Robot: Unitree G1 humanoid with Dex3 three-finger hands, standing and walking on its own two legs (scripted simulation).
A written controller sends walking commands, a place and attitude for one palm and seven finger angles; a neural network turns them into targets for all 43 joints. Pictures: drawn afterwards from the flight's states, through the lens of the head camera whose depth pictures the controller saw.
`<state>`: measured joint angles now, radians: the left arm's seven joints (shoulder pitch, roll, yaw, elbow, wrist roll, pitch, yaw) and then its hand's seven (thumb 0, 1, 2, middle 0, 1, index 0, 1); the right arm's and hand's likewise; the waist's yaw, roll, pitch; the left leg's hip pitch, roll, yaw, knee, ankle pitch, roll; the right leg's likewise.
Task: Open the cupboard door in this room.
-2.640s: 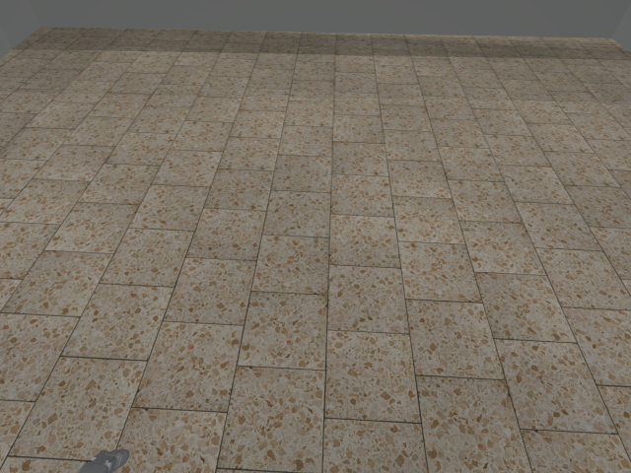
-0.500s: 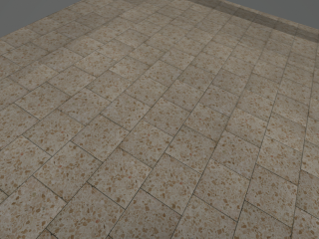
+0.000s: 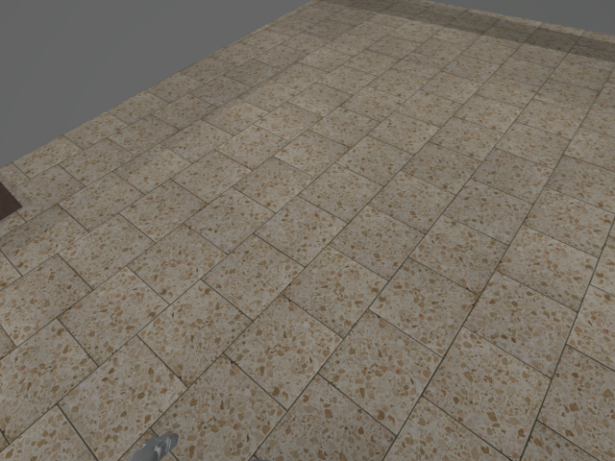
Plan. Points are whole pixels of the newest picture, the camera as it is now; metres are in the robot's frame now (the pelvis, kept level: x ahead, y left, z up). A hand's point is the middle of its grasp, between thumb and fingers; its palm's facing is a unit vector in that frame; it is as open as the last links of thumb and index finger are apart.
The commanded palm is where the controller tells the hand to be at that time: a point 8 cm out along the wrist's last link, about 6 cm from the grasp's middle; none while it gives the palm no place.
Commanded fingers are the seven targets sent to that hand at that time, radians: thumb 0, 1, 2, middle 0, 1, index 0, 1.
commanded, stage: turn or walk to find it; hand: left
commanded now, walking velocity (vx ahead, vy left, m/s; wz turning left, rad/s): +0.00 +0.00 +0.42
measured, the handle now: out of the picture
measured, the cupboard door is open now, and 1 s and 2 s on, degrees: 0 0 0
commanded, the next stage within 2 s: stand and wait in 0.78 s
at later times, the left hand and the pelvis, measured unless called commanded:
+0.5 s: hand out of the picture -0.06 +0.27 -0.19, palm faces +0.26 -0.94 -0.22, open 7.4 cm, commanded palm none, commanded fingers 0.00 0.90 0.90 -0.20 -0.30 -0.20 -0.30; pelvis -0.03 +0.06 +0.00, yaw +12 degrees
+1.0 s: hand out of the picture -0.03 +0.25 -0.15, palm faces +0.36 -0.90 -0.26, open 7.3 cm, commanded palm none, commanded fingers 0.00 0.90 0.90 -0.20 -0.30 -0.20 -0.30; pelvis -0.06 +0.03 +0.01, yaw +21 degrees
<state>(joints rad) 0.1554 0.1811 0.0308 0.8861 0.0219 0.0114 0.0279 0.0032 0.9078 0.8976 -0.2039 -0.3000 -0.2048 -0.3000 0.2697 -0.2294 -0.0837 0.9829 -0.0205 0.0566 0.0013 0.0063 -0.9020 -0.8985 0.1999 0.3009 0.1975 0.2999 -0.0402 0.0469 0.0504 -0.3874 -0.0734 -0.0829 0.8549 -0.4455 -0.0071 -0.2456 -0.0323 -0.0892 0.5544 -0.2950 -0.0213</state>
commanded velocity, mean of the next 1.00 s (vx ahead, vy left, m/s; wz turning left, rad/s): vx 0.00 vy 0.00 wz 0.32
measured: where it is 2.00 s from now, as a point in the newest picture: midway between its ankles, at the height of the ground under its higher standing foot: outside the picture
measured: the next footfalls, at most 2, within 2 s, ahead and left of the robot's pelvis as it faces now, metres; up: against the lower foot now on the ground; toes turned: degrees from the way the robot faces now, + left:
left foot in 0.36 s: -0.01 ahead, +0.14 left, +0.00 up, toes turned +15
right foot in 1.02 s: +0.00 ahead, -0.06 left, +0.00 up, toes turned +21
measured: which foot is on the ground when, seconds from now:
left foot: up 0.00-0.34, down 0.36-1.00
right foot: down 0.00-0.38, up 0.40-1.00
